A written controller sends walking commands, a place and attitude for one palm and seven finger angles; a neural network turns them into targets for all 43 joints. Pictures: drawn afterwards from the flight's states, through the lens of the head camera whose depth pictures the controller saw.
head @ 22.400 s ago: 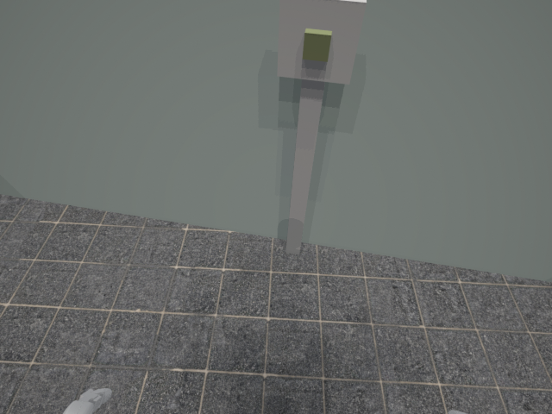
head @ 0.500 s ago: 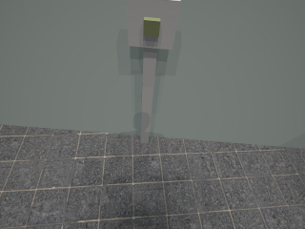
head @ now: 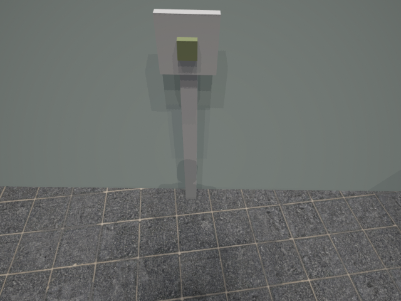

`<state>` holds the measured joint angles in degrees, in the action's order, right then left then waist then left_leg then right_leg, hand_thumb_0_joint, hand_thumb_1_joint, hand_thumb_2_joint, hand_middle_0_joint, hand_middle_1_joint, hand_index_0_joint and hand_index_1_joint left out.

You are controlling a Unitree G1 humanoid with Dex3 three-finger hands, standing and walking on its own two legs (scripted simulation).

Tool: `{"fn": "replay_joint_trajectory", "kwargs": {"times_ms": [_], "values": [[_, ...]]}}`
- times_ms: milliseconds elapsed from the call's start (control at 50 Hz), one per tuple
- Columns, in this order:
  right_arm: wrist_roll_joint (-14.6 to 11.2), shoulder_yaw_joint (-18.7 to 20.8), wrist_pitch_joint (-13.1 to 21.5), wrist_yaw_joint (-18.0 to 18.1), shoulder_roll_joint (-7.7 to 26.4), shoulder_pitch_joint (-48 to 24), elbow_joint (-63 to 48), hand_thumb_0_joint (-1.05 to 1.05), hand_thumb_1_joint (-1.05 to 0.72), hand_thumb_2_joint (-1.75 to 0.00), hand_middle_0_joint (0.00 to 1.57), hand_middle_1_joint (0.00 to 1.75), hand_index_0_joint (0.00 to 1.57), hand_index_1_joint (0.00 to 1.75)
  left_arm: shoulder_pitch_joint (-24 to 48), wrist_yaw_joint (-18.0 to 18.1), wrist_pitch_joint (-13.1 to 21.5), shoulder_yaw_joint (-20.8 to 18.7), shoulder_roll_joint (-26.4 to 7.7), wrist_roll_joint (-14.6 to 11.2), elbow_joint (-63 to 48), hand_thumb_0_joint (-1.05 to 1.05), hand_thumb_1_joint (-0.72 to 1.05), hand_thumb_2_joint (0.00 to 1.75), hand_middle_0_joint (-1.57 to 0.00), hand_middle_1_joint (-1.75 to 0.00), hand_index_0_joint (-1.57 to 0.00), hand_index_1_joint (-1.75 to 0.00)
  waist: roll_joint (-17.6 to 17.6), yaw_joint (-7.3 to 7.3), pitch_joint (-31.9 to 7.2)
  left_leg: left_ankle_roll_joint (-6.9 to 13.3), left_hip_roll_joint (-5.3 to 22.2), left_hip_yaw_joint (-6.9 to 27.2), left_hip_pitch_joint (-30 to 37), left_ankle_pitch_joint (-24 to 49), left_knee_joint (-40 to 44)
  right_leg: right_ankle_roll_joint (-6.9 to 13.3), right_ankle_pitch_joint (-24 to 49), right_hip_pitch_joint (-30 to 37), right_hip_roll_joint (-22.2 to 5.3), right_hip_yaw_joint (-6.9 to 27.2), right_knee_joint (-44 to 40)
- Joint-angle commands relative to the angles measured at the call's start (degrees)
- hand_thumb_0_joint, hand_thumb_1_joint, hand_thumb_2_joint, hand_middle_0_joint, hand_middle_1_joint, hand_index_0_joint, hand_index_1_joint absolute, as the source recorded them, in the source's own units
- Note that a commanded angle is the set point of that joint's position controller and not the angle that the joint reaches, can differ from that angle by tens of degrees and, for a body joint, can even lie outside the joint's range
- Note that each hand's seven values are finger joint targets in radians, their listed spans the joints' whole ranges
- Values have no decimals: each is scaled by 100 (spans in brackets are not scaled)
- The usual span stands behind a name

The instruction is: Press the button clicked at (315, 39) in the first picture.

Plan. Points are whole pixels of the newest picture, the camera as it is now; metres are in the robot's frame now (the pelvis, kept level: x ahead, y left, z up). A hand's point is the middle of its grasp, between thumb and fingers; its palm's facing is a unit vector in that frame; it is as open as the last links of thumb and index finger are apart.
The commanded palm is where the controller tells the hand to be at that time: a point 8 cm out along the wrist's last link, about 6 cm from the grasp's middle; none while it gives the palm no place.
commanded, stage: let the arm hang, fingers relaxed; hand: left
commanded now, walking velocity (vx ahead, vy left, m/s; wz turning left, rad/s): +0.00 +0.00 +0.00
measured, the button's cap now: (187, 48) +0.74 +0.08 +0.14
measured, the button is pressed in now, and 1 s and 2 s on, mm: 0 0 0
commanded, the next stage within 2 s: stand and wait in 0.18 s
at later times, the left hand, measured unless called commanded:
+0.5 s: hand out of the picture +0.01 +0.16 -0.17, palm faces +0.04 -0.98 -0.17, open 7.4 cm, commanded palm none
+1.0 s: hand out of the picture +0.04 +0.15 -0.17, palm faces +0.03 -0.98 -0.19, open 7.4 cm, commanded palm none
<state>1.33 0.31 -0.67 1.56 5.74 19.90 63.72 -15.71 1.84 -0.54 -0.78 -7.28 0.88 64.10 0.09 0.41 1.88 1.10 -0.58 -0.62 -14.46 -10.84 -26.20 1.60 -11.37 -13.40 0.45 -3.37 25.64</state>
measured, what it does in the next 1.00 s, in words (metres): stands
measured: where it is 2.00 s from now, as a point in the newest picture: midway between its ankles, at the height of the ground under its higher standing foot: outside the picture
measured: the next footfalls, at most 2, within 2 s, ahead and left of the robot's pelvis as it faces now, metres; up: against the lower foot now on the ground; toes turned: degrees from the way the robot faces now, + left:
none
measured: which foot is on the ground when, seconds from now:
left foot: down 0.00-1.00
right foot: down 0.00-1.00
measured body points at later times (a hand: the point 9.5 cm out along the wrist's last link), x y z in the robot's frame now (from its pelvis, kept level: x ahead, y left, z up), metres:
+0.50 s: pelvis +0.03 +0.00 +0.00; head +0.05 +0.00 +0.45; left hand +0.01 +0.21 -0.16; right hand +0.02 -0.21 -0.16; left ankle +0.04 +0.11 -0.74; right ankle +0.03 -0.10 -0.74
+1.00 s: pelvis +0.05 -0.01 +0.01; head +0.06 -0.02 +0.45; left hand +0.04 +0.21 -0.15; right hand +0.04 -0.23 -0.16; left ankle +0.04 +0.11 -0.74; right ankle +0.03 -0.10 -0.74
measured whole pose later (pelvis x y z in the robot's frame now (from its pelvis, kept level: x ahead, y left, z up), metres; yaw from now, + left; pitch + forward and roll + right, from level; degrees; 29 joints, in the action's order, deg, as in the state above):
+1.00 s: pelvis +0.05 -0.01 +0.01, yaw +0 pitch -1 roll +0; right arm 0.7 0.0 0.2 2.4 7.7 15.2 66.1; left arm -15.2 1.9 0.9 -0.3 -7.9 0.2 65.6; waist 0.5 0.1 2.9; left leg -0.2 0.2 -0.6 -8.0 -12.6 -21.7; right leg 2.4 -13.3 -7.3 1.5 -3.2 21.6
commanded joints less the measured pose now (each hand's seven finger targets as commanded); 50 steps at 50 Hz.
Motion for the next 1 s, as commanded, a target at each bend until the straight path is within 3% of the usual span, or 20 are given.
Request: {"fn": "replay_joint_trajectory", "kwargs": {"times_ms": [0, 180, 260, 560, 840, 980], "values": [[16, 84, 73, 72, 548, 403, -110, 0, -90, -90, 20, 30, 20, 30, -513, 21, 98, -145, -551, -24, -65, 0, 90, 90, -20, -30, -20, -30, 207, -44, 325, 160, 537, 634, -330, -543, 720, 160, -668, -13, -559, 632, -627], [-22, 89, 79, 82, 591, 298, -90, 0, -90, -90, 20, 30, 20, 30, -504, 28, 139, -132, -545, -28, -43, 0, 90, 90, -20, -30, -20, -30, 2, -13, 270, 126, 537, 538, 22, -29, 591, 137, -392, -2, -588, 644, -714], [-15, 76, 94, 92, 606, 230, -49, 0, -90, -90, 20, 30, 20, 30, -486, 25, 146, -113, -523, -34, -3, 0, 90, 90, -20, -30, -20, -30, 140, -1, 262, 123, 567, 548, 97, 144, 630, 129, -172, 61, -594, 619, -690], [-38, 41, 132, 124, 705, 2, 45, 0, -90, -90, 20, 30, 20, 30, -465, 35, 178, -85, -552, -47, 91, 0, 90, 90, -20, -30, -20, -30, 37, -12, 46, 106, 626, 491, 519, 831, 618, 99, 534, 334, -627, 596, -670], [-34, 22, 126, 134, 723, -52, 149, 0, -90, -90, 20, 30, 20, 30, -409, 41, 193, -78, -627, -64, 86, 0, 90, 90, -20, -30, -20, -30, 58, -29, 148, 60, 612, 421, 598, 917, 673, 113, 831, 473, -653, 620, -755], [-59, 56, 131, 137, 831, -85, 136, 0, -90, -90, 20, 30, 20, 30, -409, 43, 232, -107, -730, -58, 53, 0, 90, 90, -20, -30, -20, -30, -130, -30, 114, 58, 620, 400, 669, 903, 667, 120, 965, 517, -649, 634, -815]]}}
